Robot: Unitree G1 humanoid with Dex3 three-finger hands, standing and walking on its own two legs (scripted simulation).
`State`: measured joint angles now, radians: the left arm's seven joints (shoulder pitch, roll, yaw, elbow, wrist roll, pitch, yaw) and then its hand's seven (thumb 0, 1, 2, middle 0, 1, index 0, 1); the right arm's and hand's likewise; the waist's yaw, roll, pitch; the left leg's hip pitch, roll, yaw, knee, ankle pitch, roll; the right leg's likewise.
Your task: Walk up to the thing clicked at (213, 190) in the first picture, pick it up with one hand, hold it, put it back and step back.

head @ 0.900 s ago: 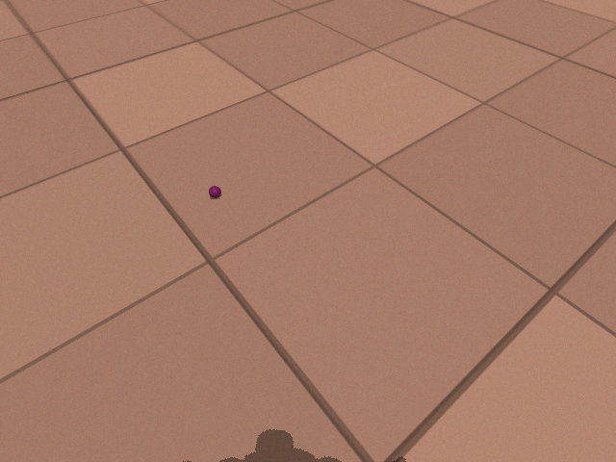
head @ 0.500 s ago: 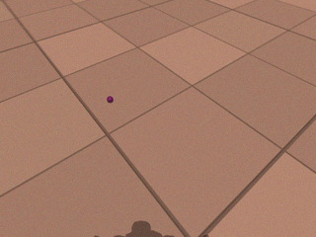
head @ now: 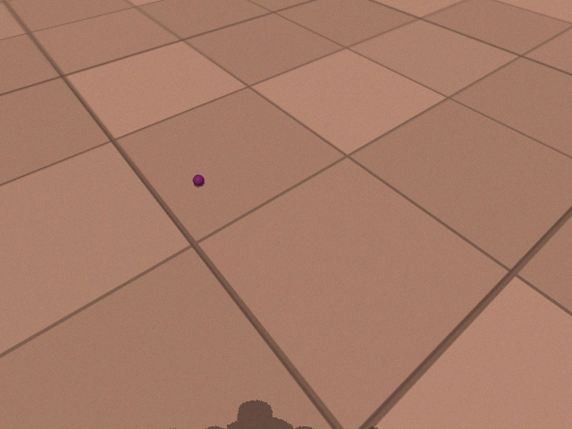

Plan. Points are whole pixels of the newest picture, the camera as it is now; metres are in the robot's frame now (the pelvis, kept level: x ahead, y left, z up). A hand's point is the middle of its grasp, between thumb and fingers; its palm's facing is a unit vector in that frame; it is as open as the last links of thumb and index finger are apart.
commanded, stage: stand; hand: left
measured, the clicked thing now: (198, 180) +1.35 +0.45 -0.75
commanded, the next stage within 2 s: walk up in 0.22 s
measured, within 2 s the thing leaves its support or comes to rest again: neither
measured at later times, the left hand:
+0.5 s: hand out of the picture +0.05 +0.33 -0.16, palm faces +0.09 -0.92 -0.38, open 7.4 cm
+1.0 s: hand (102, 312) +0.35 +0.36 -0.14, palm faces +0.09 -0.91 -0.40, open 7.4 cm
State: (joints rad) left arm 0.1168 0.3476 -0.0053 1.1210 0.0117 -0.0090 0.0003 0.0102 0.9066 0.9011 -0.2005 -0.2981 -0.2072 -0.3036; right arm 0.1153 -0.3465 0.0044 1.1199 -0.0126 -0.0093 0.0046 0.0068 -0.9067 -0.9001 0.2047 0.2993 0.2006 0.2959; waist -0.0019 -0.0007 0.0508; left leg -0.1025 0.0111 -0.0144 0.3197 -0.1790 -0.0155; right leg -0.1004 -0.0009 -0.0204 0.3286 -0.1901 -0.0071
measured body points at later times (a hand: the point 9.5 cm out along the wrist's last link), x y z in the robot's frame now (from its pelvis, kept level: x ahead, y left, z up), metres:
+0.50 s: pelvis +0.05 +0.04 -0.01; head +0.05 +0.06 +0.44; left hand +0.05 +0.38 -0.13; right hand +0.15 -0.29 -0.11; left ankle +0.11 +0.20 -0.73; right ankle -0.01 -0.11 -0.75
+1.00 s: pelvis +0.27 +0.07 -0.03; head +0.28 +0.05 +0.42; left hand +0.34 +0.41 -0.12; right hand +0.32 -0.25 -0.16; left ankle +0.14 +0.21 -0.74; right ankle +0.38 -0.04 -0.75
